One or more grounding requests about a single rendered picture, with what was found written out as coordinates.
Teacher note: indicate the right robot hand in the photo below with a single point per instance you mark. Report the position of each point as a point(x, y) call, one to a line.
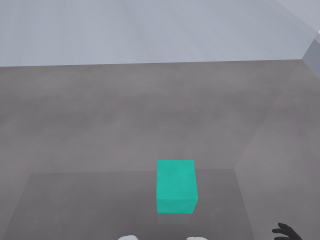
point(286, 230)

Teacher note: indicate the carton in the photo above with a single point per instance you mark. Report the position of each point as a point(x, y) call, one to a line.
point(176, 189)

